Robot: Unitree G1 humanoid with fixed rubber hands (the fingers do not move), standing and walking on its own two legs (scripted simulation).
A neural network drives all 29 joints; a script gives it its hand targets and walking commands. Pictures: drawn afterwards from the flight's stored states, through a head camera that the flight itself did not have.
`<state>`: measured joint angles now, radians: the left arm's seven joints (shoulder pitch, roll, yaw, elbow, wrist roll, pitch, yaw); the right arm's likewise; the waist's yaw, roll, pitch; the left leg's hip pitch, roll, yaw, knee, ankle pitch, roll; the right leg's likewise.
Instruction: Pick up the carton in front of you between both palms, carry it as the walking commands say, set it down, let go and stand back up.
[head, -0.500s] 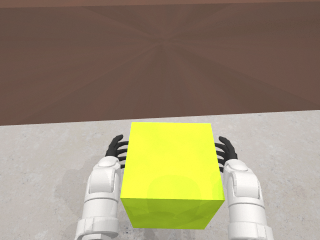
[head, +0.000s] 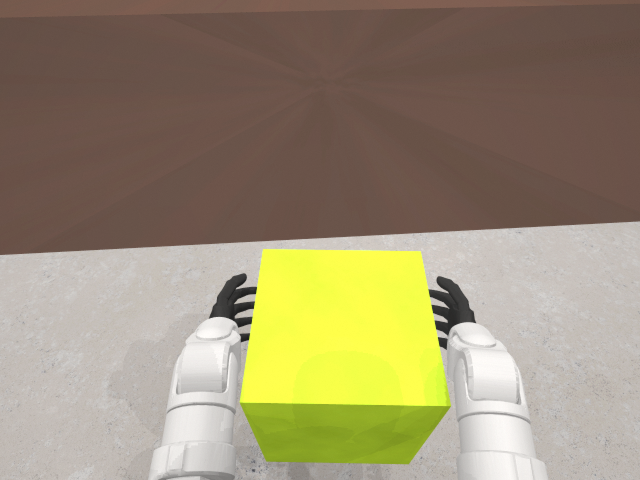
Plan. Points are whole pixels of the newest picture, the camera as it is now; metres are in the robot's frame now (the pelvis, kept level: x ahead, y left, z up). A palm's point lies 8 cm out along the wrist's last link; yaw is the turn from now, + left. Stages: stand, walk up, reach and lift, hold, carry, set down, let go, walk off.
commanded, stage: hold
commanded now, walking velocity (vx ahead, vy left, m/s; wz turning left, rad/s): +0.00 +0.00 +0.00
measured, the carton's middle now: (339, 362) +0.28 +0.00 -0.03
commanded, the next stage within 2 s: carry in 0.30 s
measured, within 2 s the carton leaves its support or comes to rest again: neither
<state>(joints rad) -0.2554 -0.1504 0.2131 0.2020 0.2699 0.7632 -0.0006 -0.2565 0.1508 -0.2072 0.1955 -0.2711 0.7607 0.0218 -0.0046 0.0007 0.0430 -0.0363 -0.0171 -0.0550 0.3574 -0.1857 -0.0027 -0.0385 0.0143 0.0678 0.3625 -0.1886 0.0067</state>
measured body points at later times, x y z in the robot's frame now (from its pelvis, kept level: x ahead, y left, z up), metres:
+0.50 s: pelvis +0.03 -0.01 -0.01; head -0.02 -0.01 +0.44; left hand +0.32 +0.15 +0.06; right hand +0.32 -0.16 +0.06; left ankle +0.02 +0.12 -0.75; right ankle +0.02 -0.13 -0.74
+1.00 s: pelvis +0.25 -0.01 +0.00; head +0.24 -0.01 +0.45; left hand +0.51 +0.14 +0.08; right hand +0.49 -0.17 +0.08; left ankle +0.15 +0.09 -0.75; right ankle +0.32 -0.13 -0.71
